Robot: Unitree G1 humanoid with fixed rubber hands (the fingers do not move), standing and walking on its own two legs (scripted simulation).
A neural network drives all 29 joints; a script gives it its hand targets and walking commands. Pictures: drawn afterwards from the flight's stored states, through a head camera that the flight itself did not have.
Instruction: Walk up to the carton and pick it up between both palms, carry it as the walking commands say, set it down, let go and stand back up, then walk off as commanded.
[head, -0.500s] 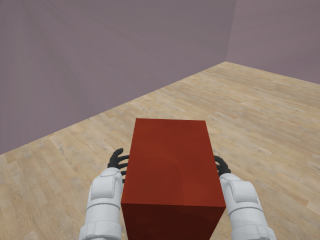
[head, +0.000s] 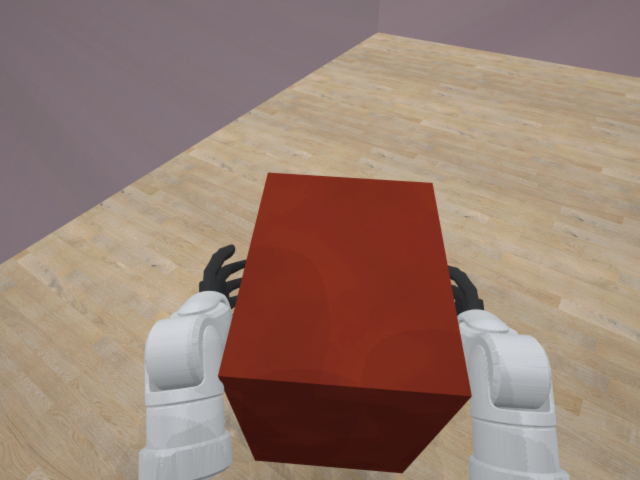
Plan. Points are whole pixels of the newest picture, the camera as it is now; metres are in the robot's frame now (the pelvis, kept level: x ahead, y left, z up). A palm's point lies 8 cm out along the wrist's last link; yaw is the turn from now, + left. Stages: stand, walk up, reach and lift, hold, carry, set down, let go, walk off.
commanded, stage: carry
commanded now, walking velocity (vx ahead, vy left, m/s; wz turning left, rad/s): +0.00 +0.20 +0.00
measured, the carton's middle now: (338, 330) +0.32 +0.01 +0.05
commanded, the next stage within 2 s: none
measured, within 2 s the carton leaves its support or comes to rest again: neither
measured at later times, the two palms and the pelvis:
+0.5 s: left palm (143, 325) +0.28 +0.23 +0.12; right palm (407, 335) +0.28 -0.06 +0.11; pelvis -0.01 +0.07 +0.00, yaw +2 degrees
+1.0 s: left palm (64, 368) +0.24 +0.30 +0.10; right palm (334, 384) +0.23 +0.02 +0.09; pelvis -0.05 +0.15 +0.00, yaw +0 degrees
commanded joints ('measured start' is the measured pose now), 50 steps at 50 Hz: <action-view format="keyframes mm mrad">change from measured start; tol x32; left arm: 1 -498 -925 -799 -149 -407 74 -264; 50 -449 -940 -842 -194 -406 72 -270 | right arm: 1 -640 980 724 -212 468 -6 228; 50 -515 977 702 -166 443 -10 261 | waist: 1 -11 -290 -512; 13 -25 208 -496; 20 -13 -342 -456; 25 -33 301 -386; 45 -35 -268 -365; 50 -40 292 -463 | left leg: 1 -295 28 -218 295 -185 -79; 9 151 25 -155 -284 198 -55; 12 403 240 -316 -142 1182 62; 16 205 133 -190 -28 946 30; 20 -243 -2 -164 51 -184 -51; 26 264 301 -365 -308 736 120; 33 109 199 -197 -173 676 102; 38 -266 33 -234 350 -126 -43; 44 -93 -32 -106 -49 -84 -61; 50 280 278 -359 -196 1053 127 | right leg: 1 501 -462 473 -273 861 -244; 9 175 -205 95 -108 603 -52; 13 -112 -21 -161 -11 -213 22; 18 410 -361 257 -224 915 -133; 26 -183 -33 -155 202 -310 35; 34 177 -68 -141 -221 117 -5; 37 348 -515 488 -418 416 -205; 45 154 -292 114 -262 491 -75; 50 -176 -39 -150 223 -357 49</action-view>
